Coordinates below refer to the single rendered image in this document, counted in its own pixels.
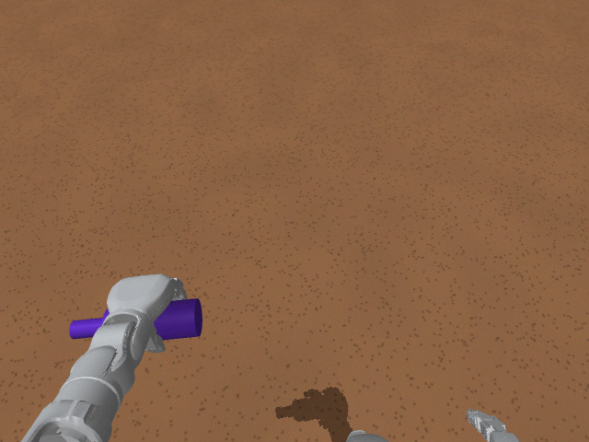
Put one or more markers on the right robot hand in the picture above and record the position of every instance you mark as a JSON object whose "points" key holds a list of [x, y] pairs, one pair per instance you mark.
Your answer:
{"points": [[490, 427]]}

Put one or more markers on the left robot hand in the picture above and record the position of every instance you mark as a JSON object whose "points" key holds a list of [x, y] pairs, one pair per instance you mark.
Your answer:
{"points": [[149, 294]]}

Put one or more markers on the bottle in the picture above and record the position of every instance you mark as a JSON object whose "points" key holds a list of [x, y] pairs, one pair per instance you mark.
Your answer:
{"points": [[181, 319]]}

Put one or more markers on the left robot arm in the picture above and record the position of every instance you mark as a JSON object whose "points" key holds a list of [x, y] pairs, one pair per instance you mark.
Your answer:
{"points": [[87, 402]]}

